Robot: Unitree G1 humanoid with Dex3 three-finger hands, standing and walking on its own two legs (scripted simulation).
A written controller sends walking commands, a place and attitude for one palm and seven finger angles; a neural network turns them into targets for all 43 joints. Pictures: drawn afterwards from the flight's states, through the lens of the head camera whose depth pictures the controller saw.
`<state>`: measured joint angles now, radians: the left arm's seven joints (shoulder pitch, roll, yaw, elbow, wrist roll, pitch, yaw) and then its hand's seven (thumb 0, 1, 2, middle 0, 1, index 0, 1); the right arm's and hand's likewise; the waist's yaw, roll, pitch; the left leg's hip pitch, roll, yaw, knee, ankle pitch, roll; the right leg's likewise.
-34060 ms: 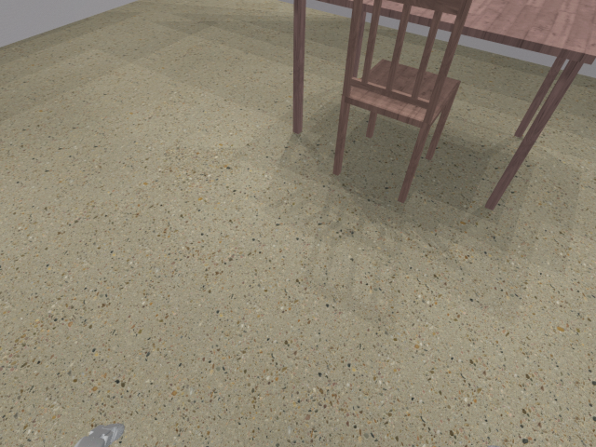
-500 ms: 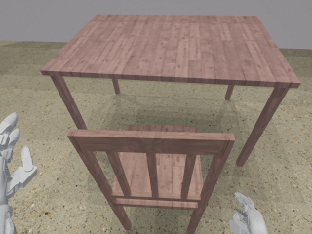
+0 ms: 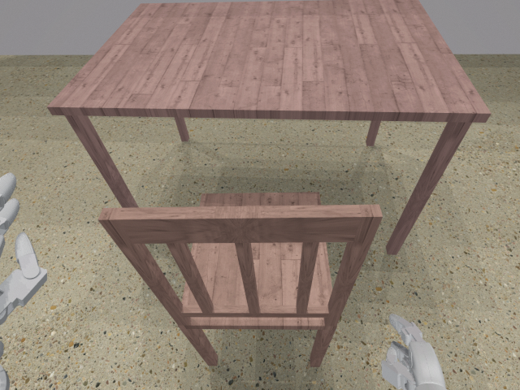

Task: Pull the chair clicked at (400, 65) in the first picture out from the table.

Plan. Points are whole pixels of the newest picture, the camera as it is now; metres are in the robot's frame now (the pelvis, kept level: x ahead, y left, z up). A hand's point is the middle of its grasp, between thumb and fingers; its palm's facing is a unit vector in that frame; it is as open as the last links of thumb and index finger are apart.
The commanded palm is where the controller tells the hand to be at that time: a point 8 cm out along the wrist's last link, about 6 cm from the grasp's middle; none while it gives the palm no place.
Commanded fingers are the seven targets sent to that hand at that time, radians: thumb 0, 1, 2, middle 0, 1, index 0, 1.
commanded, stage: step back with the hand held close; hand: left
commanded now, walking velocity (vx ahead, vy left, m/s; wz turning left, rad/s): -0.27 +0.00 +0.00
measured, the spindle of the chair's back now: (249, 280) +0.33 +0.06 -0.09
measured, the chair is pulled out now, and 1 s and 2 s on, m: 0.29 0.29 0.29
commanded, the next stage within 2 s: stop stepping back and stand still in 1.40 s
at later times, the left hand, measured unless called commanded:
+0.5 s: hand (22, 347) +0.13 +0.25 +0.14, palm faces +0.44 -0.76 -0.47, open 7.4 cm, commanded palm +0.07 +0.29 +0.18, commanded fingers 0.00 0.90 0.90 -0.20 -0.30 -0.20 -0.30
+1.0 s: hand out of the picture +0.09 +0.27 +0.15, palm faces +0.44 -0.76 -0.49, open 7.4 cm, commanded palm +0.01 +0.31 +0.18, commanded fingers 0.00 0.90 0.90 -0.20 -0.30 -0.20 -0.30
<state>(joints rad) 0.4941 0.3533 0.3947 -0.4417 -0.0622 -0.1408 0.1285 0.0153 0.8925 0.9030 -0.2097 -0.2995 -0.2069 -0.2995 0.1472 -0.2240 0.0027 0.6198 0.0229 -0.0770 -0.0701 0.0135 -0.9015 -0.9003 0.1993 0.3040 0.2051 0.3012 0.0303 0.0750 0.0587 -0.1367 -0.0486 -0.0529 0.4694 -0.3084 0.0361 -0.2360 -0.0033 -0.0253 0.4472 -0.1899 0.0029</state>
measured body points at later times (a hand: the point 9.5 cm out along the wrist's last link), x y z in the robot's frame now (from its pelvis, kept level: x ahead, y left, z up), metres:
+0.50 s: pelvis -0.06 -0.01 -0.01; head -0.05 -0.02 +0.44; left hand +0.10 +0.29 +0.17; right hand +0.13 -0.26 -0.10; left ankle -0.04 +0.10 -0.74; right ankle +0.03 -0.12 -0.74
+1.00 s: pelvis -0.10 +0.00 -0.02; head -0.07 +0.03 +0.43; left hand +0.06 +0.31 +0.18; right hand +0.07 -0.23 -0.10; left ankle -0.04 +0.10 -0.74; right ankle -0.04 -0.13 -0.70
